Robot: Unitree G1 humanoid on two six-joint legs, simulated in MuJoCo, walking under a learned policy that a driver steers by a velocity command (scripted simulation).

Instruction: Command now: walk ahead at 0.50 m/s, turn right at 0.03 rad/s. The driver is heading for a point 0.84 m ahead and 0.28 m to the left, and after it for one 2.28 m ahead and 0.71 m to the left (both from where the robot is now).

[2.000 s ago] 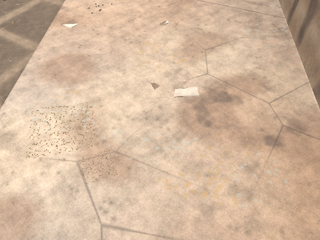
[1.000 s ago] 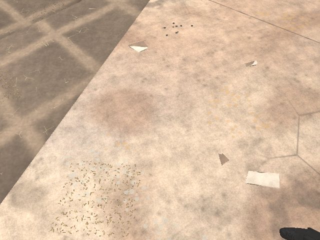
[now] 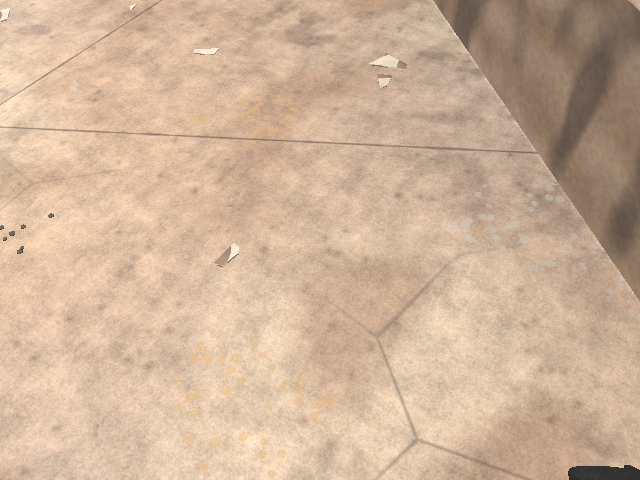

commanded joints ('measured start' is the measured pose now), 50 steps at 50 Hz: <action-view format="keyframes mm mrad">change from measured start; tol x32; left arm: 1 51 168 45 -19 -1 -15 1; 28 -390 84 9 -151 8 -68 -16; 34 46 264 80 -60 32 -68 2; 50 -63 167 54 40 8 -45 6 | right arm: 1 -125 -80 -14 -96 13 -19 16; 10 351 -197 -69 -25 31 -3 27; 50 -6 -40 -23 -154 22 57 17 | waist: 1 37 -123 14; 9 -110 231 -351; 30 -119 79 -24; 34 -8 -305 -380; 50 6 -97 28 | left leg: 1 31 -17 26 -67 11 40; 7 353 -116 97 -134 -136 164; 10 1030 239 -741 -316 -444 392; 18 497 68 -305 -411 -15 328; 30 557 45 -392 -258 -89 225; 36 -132 -86 -134 641 -577 54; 50 -10 17 25 127 -62 39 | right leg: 1 22 -299 132 -89 234 -142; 7 128 -270 3 240 809 -56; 9 -460 -36 -86 881 -40 76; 11 -687 -97 38 978 -200 64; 30 -340 -78 -6 116 211 103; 34 512 -493 538 57 24 -188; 50 45 -339 -154 -183 343 -81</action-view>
